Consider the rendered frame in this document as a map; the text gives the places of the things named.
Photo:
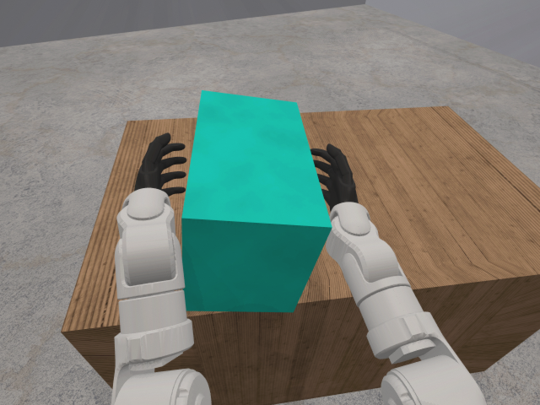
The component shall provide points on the carton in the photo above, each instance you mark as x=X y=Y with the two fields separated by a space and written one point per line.
x=254 y=219

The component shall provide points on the robot right hand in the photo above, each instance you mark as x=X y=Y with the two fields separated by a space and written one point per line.
x=340 y=183

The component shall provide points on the robot right forearm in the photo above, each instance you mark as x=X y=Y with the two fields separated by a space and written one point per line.
x=398 y=328

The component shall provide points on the robot right upper arm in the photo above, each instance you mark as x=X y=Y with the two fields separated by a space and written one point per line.
x=436 y=381

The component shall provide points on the robot left hand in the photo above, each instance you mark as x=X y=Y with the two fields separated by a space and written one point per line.
x=149 y=174

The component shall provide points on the robot left upper arm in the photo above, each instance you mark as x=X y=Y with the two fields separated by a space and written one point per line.
x=171 y=387

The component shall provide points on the pedestal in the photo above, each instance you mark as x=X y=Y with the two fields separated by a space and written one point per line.
x=462 y=220

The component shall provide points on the robot left forearm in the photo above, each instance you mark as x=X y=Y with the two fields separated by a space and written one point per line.
x=153 y=322

